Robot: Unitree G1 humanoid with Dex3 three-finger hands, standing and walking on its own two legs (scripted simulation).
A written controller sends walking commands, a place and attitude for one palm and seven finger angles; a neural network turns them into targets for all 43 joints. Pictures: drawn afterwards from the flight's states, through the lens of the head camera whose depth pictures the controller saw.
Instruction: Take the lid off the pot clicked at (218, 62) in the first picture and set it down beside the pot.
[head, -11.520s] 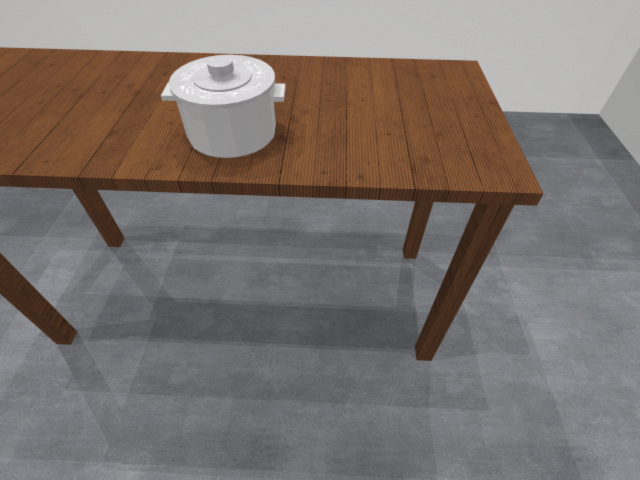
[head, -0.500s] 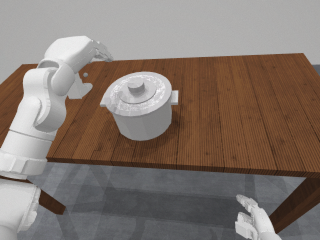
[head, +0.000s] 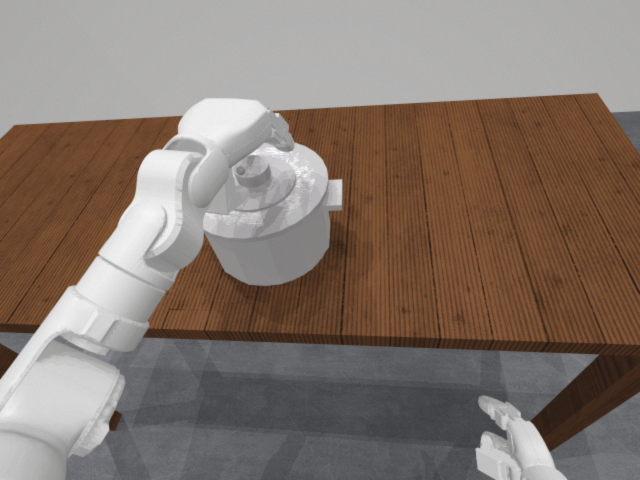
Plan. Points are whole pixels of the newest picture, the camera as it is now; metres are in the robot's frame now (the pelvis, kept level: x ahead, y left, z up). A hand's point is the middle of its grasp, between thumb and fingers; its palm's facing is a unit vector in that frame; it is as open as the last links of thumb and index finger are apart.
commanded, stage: move the open hand above the knob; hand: left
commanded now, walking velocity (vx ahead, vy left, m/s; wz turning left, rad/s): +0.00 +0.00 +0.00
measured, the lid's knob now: (252, 171) +0.47 +0.10 +0.15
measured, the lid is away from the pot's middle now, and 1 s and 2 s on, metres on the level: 0.00 0.00 0.00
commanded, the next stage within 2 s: none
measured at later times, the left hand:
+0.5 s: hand (223, 118) +0.45 +0.11 +0.24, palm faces -0.06 -0.05 -1.00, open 10.1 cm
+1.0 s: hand (250, 148) +0.43 +0.08 +0.22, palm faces -0.08 +0.03 -1.00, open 10.1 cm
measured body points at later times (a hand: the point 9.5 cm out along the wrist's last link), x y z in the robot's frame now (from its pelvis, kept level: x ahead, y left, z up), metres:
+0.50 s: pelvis +0.00 +0.00 +0.00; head +0.01 -0.05 +0.45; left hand +0.45 +0.11 +0.30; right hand +0.16 -0.24 -0.12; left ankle -0.05 +0.12 -0.74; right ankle +0.03 -0.15 -0.74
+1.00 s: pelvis +0.00 +0.00 +0.00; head +0.01 -0.06 +0.45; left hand +0.42 +0.08 +0.27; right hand +0.17 -0.23 -0.12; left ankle -0.05 +0.12 -0.74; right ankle +0.03 -0.15 -0.74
